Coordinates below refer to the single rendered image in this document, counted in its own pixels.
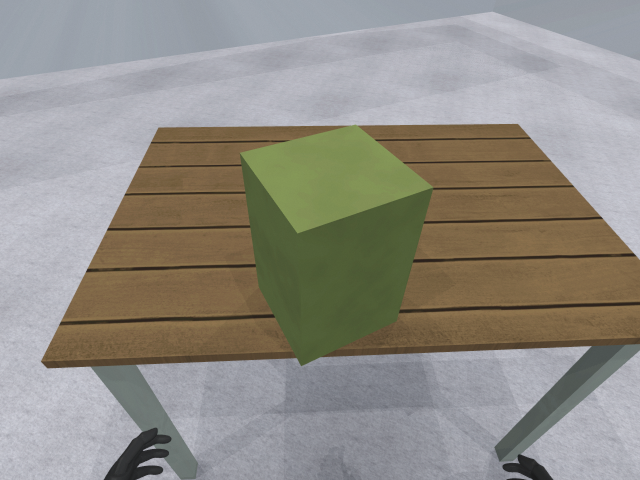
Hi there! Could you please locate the carton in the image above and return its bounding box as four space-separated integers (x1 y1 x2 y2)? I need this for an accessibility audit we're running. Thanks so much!
240 125 434 366

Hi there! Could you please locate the robot right hand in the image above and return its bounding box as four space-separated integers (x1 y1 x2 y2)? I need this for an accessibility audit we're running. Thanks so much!
502 454 553 480

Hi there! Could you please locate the robot left hand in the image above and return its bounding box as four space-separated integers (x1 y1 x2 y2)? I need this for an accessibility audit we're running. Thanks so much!
104 428 171 480

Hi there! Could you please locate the table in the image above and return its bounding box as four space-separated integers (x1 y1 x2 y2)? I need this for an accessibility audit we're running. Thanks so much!
41 124 640 480

